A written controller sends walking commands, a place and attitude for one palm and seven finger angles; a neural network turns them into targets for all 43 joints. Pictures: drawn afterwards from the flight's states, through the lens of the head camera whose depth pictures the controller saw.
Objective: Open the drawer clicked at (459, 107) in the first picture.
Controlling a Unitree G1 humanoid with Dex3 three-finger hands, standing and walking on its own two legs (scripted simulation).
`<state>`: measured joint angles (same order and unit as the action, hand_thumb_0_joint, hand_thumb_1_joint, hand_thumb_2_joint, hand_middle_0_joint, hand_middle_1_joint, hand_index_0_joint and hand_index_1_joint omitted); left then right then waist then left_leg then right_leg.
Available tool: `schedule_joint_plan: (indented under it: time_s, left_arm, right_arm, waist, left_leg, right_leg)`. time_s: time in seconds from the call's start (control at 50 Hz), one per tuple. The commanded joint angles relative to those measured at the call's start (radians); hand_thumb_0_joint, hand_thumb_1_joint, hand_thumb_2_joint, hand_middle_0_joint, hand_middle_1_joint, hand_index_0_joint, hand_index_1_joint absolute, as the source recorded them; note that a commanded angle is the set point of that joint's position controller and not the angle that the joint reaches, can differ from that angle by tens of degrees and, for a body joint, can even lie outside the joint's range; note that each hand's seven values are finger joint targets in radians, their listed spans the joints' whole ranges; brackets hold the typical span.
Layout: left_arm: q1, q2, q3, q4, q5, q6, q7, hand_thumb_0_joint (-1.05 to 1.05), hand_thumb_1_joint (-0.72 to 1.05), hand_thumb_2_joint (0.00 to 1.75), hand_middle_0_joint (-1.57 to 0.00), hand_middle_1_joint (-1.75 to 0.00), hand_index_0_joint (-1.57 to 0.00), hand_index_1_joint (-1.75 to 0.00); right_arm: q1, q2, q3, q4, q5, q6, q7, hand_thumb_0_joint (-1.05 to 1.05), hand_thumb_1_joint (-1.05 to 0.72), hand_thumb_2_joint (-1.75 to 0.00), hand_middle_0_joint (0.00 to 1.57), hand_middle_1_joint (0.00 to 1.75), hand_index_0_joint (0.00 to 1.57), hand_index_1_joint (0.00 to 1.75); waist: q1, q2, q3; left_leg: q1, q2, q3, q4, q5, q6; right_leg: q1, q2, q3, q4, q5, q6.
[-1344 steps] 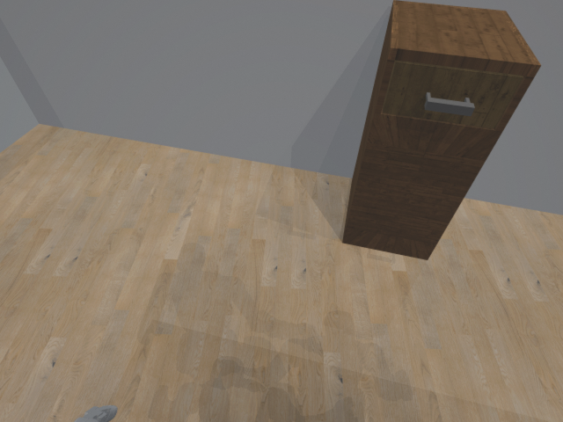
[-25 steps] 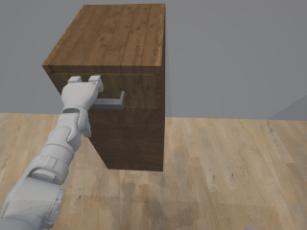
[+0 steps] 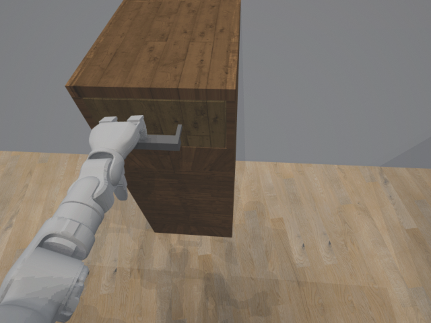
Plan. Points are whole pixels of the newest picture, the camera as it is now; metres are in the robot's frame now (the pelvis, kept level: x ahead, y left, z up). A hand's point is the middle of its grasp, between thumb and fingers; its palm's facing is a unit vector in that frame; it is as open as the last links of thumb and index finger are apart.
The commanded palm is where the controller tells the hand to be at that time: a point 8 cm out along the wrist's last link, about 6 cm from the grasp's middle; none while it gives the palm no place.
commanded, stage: re-aim the fingers above the handle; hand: left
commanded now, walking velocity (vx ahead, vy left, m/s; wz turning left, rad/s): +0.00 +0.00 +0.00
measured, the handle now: (156, 135) +0.53 +0.17 +0.00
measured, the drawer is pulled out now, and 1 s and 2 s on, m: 0.00 0.00 0.00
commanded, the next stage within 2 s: lower the fingers behind the handle in 0.78 s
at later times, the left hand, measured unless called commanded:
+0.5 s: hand (129, 166) +0.41 +0.20 +0.03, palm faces -0.24 -0.04 -0.97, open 13.8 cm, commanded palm +0.42 +0.18 +0.12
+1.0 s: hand (123, 159) +0.43 +0.21 +0.04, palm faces -0.23 -0.01 -0.97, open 14.0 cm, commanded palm +0.43 +0.19 +0.11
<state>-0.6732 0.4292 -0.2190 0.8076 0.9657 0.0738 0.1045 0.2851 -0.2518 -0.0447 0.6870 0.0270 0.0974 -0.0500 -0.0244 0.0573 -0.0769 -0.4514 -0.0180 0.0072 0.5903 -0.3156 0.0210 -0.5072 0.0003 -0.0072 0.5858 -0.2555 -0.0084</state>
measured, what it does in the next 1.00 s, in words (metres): stands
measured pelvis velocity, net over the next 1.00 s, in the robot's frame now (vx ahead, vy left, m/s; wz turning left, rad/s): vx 0.01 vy -0.01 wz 0.02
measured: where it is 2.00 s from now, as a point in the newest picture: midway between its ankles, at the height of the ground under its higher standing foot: outside the picture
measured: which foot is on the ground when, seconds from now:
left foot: down 0.00-1.00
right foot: down 0.00-1.00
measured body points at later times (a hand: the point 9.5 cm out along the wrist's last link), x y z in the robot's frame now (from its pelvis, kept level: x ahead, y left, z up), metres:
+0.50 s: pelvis +0.01 +0.00 +0.00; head +0.06 -0.02 +0.45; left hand +0.42 +0.20 +0.08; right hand +0.09 -0.26 -0.14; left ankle -0.02 +0.11 -0.73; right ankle +0.02 -0.12 -0.73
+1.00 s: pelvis +0.01 -0.01 +0.00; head +0.07 -0.03 +0.44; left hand +0.44 +0.21 +0.09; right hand +0.08 -0.27 -0.14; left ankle -0.02 +0.11 -0.73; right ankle +0.02 -0.12 -0.73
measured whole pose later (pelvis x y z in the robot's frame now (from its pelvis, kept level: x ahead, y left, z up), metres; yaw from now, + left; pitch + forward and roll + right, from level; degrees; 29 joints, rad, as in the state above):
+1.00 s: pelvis +0.01 -0.01 +0.00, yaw +1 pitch +11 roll +0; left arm -0.66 0.44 -0.24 0.76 0.94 0.11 0.02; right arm 0.31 -0.26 -0.03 0.69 0.03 0.12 -0.08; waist -0.02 0.07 -0.07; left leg -0.46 -0.02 -0.02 0.60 -0.33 0.01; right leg -0.51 0.00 -0.03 0.60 -0.28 -0.01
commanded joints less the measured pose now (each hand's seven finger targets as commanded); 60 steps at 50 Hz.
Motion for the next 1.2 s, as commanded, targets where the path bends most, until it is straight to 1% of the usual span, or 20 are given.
schedule_joint_plan:
  time_s: [0.0, 0.06, 0.1, 0.2, 0.26, 0.3, 0.36, 0.4, 0.48, 0.54, 0.6, 0.64, 0.7, 0.78, 0.86, 0.9, 0.98, 1.04, 1.12, 1.18]
  left_arm:
    - [-0.577, 0.042, 0.0, -0.486, -0.017, -0.217, 0.002, 0.0, -0.5, 0.3, -0.3, -1.2, -0.3, -1.2]
    - [-0.598, 0.163, 0.154, -0.406, 0.041, -0.272, 0.124, 0.0, -0.5, 0.3, -0.3, -1.2, -0.3, -1.2]
    - [-0.549, 0.356, 0.343, -0.313, 0.083, -0.236, 0.237, 0.0, -0.5, 0.3, -0.3, -1.2, -0.3, -1.2]
    - [-0.41, 0.321, 0.302, -0.09, 0.103, -0.004, 0.348, 0.0, -0.5, 0.3, -0.3, -1.2, -0.3, -1.2]
    - [-0.316, 0.259, 0.218, 0.083, 0.112, 0.155, 0.271, 0.0, -0.5, 0.3, -0.3, -1.2, -0.3, -1.2]
    - [-0.299, 0.223, 0.171, 0.093, 0.078, 0.203, 0.154, 0.0, -0.5, 0.3, -0.3, -1.2, -0.3, -1.2]
    - [-0.375, 0.002, -0.04, -0.188, -0.007, 0.114, -0.037, 0.0, -0.5, 0.3, -0.3, -1.2, -0.3, -1.2]
    - [-0.443, -0.103, -0.132, -0.411, -0.049, -0.007, -0.088, 0.0, -0.5, 0.3, -0.3, -1.2, -0.3, -1.2]
    - [-0.535, 0.021, -0.025, -0.632, -0.054, -0.189, -0.033, 0.0, -0.5, 0.3, -0.3, -1.2, -0.3, -1.2]
    - [-0.598, 0.156, 0.141, -0.553, 0.008, -0.28, 0.107, 0.0, -0.5, 0.3, -0.3, -1.2, -0.3, -1.2]
    - [-0.502, 0.372, 0.344, -0.333, 0.069, -0.201, 0.263, 0.0, -0.5, 0.3, -0.3, -1.2, -0.3, -1.2]
    - [-0.477, 0.269, 0.231, -0.272, 0.066, -0.118, 0.306, 0.0, -0.5, 0.3, -0.3, -1.2, -0.3, -1.2]
    - [-0.421, 0.305, 0.228, -0.062, 0.089, 0.025, 0.314, 0.0, -0.5, 0.3, -0.3, -1.2, -0.3, -1.2]
    - [-0.402, 0.251, 0.151, 0.158, 0.092, 0.21, 0.177, 0.0, -0.5, 0.3, -0.3, -1.2, -0.3, -1.2]
    - [-0.432, -0.051, -0.085, -0.172, -0.033, 0.086, -0.08, 0.0, -0.5, 0.3, -0.3, -1.2, -0.3, -1.2]
    - [-0.482, -0.071, -0.11, -0.315, -0.042, -0.029, -0.11, 0.0, -0.5, 0.3, -0.3, -1.2, -0.3, -1.2]
    - [-0.591, 0.128, 0.061, -0.448, -0.022, -0.21, -0.041, 0.0, -0.5, 0.3, -0.3, -1.2, -0.3, -1.2]
    - [-0.498, 0.05, 0.051, -0.367, 0.005, -0.292, 0.034, 0.0, -0.5, 0.3, -0.3, -1.2, -0.3, -1.2]
    - [-0.404, 0.216, 0.248, -0.16, 0.081, -0.232, 0.211, 0.0, -0.5, 0.3, -0.3, -1.2, -0.3, -1.2]
    - [-0.384, 0.219, 0.261, -0.088, 0.135, -0.109, 0.321, 0.0, -0.5, 0.3, -0.3, -1.2, -0.3, -1.2]
  right_arm:
    - [-0.001, -0.131, -0.055, -0.119, -0.021, -0.057, -0.035, 0.0, -0.9, -0.9, 0.2, 0.3, 0.2, 0.3]
    - [0.037, -0.115, -0.055, -0.072, -0.029, -0.059, -0.023, 0.0, -0.9, -0.9, 0.2, 0.3, 0.2, 0.3]
    - [0.028, -0.119, -0.044, -0.062, -0.031, -0.049, -0.008, 0.0, -0.9, -0.9, 0.2, 0.3, 0.2, 0.3]
    - [-0.076, -0.108, -0.009, -0.081, -0.023, -0.02, 0.009, 0.0, -0.9, -0.9, 0.2, 0.3, 0.2, 0.3]
    - [-0.072, -0.121, -0.005, -0.081, -0.006, 0.007, 0.014, 0.0, -0.9, -0.9, 0.2, 0.3, 0.2, 0.3]
    - [-0.061, -0.153, -0.017, -0.109, 0.006, 0.028, 0.005, 0.0, -0.9, -0.9, 0.2, 0.3, 0.2, 0.3]
    - [-0.07, -0.171, -0.04, -0.172, 0.013, 0.02, -0.021, 0.0, -0.9, -0.9, 0.2, 0.3, 0.2, 0.3]
    - [-0.078, -0.151, -0.04, -0.174, 0.007, -0.018, -0.033, 0.0, -0.9, -0.9, 0.2, 0.3, 0.2, 0.3]
    - [0.003, -0.126, -0.048, -0.11, -0.017, -0.066, -0.047, 0.0, -0.9, -0.9, 0.2, 0.3, 0.2, 0.3]
    - [0.034, -0.105, -0.043, -0.061, -0.029, -0.07, -0.036, 0.0, -0.9, -0.9, 0.2, 0.3, 0.2, 0.3]
    - [-0.006, -0.105, -0.022, -0.06, -0.017, -0.043, -0.012, 0.0, -0.9, -0.9, 0.2, 0.3, 0.2, 0.3]
    - [-0.083, -0.085, -0.001, -0.091, -0.002, -0.026, -0.014, 0.0, -0.9, -0.9, 0.2, 0.3, 0.2, 0.3]
    - [-0.106, -0.1, 0.015, -0.086, -0.006, 0.0, -0.018, 0.0, -0.9, -0.9, 0.2, 0.3, 0.2, 0.3]
    - [-0.065, -0.137, 0.005, -0.093, 0.007, 0.035, -0.012, 0.0, -0.9, -0.9, 0.2, 0.3, 0.2, 0.3]
    - [-0.067, -0.166, -0.033, -0.166, 0.008, 0.022, -0.032, 0.0, -0.9, -0.9, 0.2, 0.3, 0.2, 0.3]
    - [-0.059, -0.152, -0.03, -0.154, 0.003, -0.013, -0.041, 0.0, -0.9, -0.9, 0.2, 0.3, 0.2, 0.3]
    - [0.035, -0.134, -0.047, -0.082, -0.021, -0.046, -0.058, 0.0, -0.9, -0.9, 0.2, 0.3, 0.2, 0.3]
    - [0.065, -0.116, -0.061, -0.054, -0.026, -0.049, -0.037, 0.0, -0.9, -0.9, 0.2, 0.3, 0.2, 0.3]
    - [0.05, -0.125, -0.055, -0.056, -0.026, -0.034, 0.013, 0.0, -0.9, -0.9, 0.2, 0.3, 0.2, 0.3]
    - [0.019, -0.117, -0.047, -0.077, -0.037, -0.023, 0.037, 0.0, -0.9, -0.9, 0.2, 0.3, 0.2, 0.3]
  waist:
    - [-0.083, -0.003, -0.404]
    - [-0.042, 0.019, -0.392]
    - [0.027, 0.011, -0.399]
    - [0.076, -0.062, -0.4]
    - [0.071, -0.113, -0.414]
    - [0.027, -0.188, -0.434]
    - [-0.071, -0.22, -0.413]
    - [-0.109, -0.141, -0.405]
    - [-0.095, 0.064, -0.438]
    - [-0.055, 0.03, -0.377]
    - [0.033, -0.014, -0.341]
    - [0.043, -0.021, -0.311]
    - [0.058, -0.086, -0.346]
    - [0.024, -0.129, -0.408]
    - [-0.098, -0.229, -0.428]
    - [-0.115, -0.149, -0.401]
    - [-0.096, -0.005, -0.427]
    - [-0.08, -0.022, -0.318]
    - [0.006, -0.019, -0.318]
    - [0.037, 0.007, -0.381]
  left_leg:
    - [0.262, -0.015, -0.018, 0.007, 0.367, 0.023]
    - [0.222, -0.009, -0.026, 0.032, 0.407, -0.005]
    - [0.106, -0.02, -0.017, 0.017, 0.394, -0.02]
    - [-0.013, -0.019, 0.058, -0.028, 0.322, -0.022]
    - [-0.021, -0.004, 0.081, -0.063, 0.306, -0.021]
    - [0.001, -0.004, 0.077, -0.066, 0.306, -0.001]
    - [0.113, -0.004, 0.048, -0.045, 0.328, 0.035]
    - [0.207, -0.007, 0.012, -0.026, 0.356, 0.046]
    - [0.377, 0.002, -0.047, 0.025, 0.558, 0.013]
    - [0.27, -0.001, -0.042, 0.053, 0.508, -0.02]
    - [0.062, -0.028, -0.004, 0.009, 0.322, -0.026]
    - [0.02, -0.026, 0.036, -0.013, 0.251, -0.026]
    - [-0.026, -0.017, 0.063, -0.033, 0.242, -0.025]
    - [-0.018, -0.006, 0.078, -0.062, 0.24, -0.013]
    - [0.106, -0.006, 0.038, -0.026, 0.31, 0.035]
    - [0.163, -0.017, 0.006, -0.009, 0.312, 0.042]
    - [0.252, -0.02, -0.019, 0.034, 0.403, 0.025]
    - [0.186, -0.013, -0.024, 0.071, 0.41, 0.004]
    - [0.002, -0.019, -0.005, 0.062, 0.332, -0.017]
    - [-0.047, -0.018, 0.028, 0.064, 0.348, -0.02]
  right_leg:
    - [0.108, 0.03, -0.001, -0.024, 0.235, -0.025]
    - [0.059, 0.041, -0.018, 0.018, 0.223, -0.037]
    - [0.133, 0.045, -0.019, 0.041, 0.234, -0.048]
    - [0.269, 0.028, 0.001, 0.03, 0.271, -0.039]
    - [0.329, 0.024, 0.006, 0.001, 0.303, -0.026]
    - [0.364, 0.022, 0.006, -0.025, 0.342, -0.016]
    - [0.297, 0.022, 0.0, -0.055, 0.383, 0.0]
    - [0.218, 0.023, 0.002, -0.056, 0.331, -0.001]
    - [0.062, 0.038, -0.014, -0.013, 0.275, -0.016]
    - [0.026, 0.038, -0.027, 0.028, 0.243, -0.03]
    - [0.147, 0.04, -0.023, 0.045, 0.202, -0.048]
    - [0.16, 0.032, -0.013, 0.035, 0.172, -0.047]
    - [0.235, 0.024, 0.008, 0.009, 0.202, -0.034]
    - [0.319, 0.017, 0.011, -0.024, 0.262, -0.013]
    - [0.29, 0.015, 0.002, -0.045, 0.399, 0.007]
    - [0.214, 0.019, 0.005, -0.042, 0.337, 0.002]
    - [0.123, 0.029, 0.001, 0.0, 0.318, -0.017]
    - [0.011, 0.034, -0.015, 0.026, 0.268, -0.028]
    - [0.036, 0.036, -0.025, 0.08, 0.219, -0.048]
    - [0.081, 0.038, -0.021, 0.105, 0.257, -0.049]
